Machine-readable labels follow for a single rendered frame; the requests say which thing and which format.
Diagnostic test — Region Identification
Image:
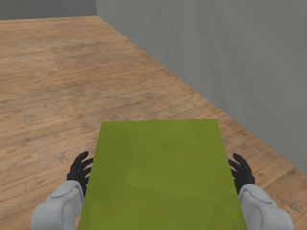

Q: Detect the carton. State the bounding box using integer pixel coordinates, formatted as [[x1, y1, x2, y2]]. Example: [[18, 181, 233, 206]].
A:
[[77, 118, 248, 230]]

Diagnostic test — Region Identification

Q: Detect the left robot forearm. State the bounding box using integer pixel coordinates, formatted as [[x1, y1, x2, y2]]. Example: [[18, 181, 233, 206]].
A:
[[30, 180, 84, 230]]

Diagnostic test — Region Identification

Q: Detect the left robot hand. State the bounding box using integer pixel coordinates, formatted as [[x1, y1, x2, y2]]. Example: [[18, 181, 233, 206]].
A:
[[66, 151, 94, 197]]

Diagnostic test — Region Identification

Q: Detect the right robot forearm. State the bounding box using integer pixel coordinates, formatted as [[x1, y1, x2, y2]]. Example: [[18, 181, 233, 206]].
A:
[[238, 184, 295, 230]]

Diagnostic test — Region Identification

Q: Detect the right robot hand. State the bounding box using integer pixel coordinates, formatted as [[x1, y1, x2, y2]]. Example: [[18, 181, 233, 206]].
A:
[[227, 152, 255, 195]]

